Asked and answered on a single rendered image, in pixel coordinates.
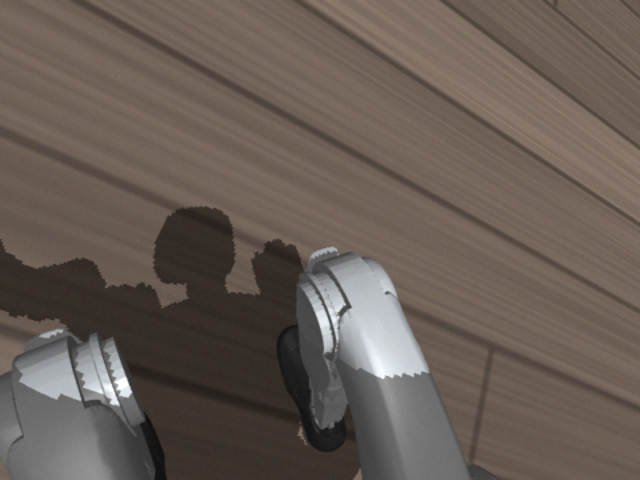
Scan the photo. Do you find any right robot hand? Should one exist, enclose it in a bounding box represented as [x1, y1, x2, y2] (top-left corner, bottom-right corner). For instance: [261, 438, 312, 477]
[467, 464, 500, 480]

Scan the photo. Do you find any right robot foot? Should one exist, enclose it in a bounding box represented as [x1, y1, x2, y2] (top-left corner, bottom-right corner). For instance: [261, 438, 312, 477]
[277, 325, 346, 452]

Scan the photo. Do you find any left robot foot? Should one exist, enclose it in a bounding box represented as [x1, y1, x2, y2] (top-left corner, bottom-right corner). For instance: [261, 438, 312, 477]
[140, 411, 167, 480]

